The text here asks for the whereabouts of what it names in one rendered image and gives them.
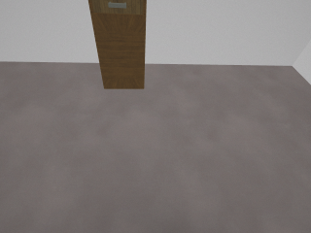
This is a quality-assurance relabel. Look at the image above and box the handle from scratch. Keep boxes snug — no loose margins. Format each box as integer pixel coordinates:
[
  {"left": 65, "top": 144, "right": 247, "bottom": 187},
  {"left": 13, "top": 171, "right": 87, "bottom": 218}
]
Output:
[{"left": 108, "top": 1, "right": 126, "bottom": 9}]

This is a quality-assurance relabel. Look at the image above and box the cabinet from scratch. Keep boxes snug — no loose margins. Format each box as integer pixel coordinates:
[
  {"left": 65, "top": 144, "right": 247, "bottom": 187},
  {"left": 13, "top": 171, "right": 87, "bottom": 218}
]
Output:
[{"left": 88, "top": 0, "right": 147, "bottom": 89}]

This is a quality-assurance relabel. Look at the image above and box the drawer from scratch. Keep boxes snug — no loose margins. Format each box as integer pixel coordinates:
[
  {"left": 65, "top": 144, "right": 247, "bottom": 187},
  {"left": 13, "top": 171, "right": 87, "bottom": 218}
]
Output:
[{"left": 91, "top": 0, "right": 143, "bottom": 15}]

